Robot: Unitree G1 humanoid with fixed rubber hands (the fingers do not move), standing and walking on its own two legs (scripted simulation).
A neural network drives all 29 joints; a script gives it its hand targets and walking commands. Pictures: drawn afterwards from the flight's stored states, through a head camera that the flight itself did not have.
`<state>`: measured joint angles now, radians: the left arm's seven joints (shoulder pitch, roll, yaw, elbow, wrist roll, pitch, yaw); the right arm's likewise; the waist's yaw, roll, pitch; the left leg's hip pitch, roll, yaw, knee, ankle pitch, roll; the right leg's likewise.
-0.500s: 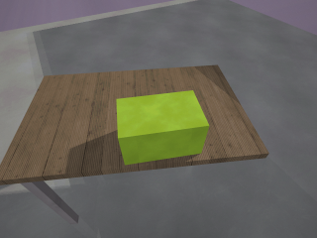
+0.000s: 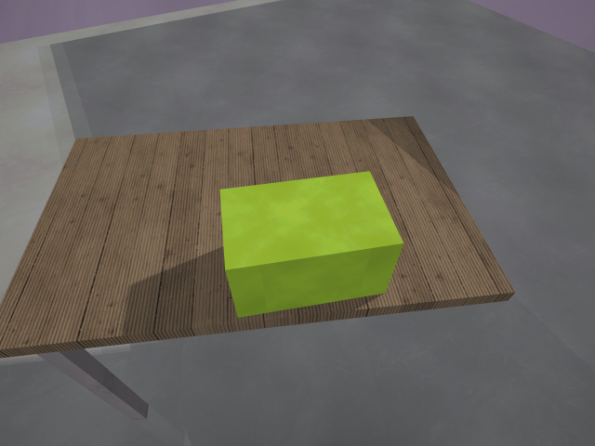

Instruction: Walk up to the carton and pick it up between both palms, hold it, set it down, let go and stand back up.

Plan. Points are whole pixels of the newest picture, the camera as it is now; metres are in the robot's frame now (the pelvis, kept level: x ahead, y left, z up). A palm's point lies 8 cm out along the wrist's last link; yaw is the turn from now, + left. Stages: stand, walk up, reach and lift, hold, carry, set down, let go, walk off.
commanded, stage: walk up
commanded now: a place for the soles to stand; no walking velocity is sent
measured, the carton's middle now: (305, 242) +0.47 -0.01 -0.04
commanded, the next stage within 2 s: reach and lift in 1.70 s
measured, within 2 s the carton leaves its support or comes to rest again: neither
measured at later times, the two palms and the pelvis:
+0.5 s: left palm out of the picture +0.11 +0.29 -0.11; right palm out of the picture +0.05 -0.32 -0.09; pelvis +0.00 +0.00 +0.00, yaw +0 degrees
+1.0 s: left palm out of the picture +0.10 +0.30 -0.11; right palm out of the picture +0.08 -0.31 -0.10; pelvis +0.02 +0.00 +0.00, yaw +0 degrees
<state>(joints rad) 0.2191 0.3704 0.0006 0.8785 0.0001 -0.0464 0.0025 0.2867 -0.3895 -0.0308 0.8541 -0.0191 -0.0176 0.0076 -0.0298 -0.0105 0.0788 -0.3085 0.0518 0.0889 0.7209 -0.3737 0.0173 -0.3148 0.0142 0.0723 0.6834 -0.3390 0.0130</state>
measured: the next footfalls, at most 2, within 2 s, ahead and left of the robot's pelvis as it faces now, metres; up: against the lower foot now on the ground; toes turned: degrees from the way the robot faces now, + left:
none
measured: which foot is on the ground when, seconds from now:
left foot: down 0.00-1.00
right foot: down 0.00-1.00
